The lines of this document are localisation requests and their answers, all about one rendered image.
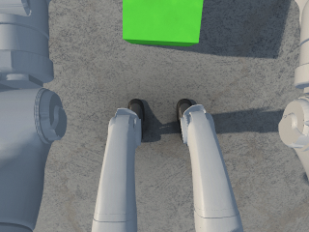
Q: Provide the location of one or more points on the robot shin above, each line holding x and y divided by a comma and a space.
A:
199, 107
121, 111

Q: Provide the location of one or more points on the right robot shin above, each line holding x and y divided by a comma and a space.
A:
199, 107

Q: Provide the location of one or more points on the robot right forearm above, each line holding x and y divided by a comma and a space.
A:
301, 77

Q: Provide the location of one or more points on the carton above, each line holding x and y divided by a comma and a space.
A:
162, 22

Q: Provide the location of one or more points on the robot left upper arm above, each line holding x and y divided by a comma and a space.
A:
31, 119

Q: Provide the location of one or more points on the robot right upper arm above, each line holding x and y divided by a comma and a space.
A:
294, 129

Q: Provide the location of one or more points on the robot left forearm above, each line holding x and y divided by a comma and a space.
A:
24, 44

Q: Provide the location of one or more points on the left robot shin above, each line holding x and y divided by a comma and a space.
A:
121, 111

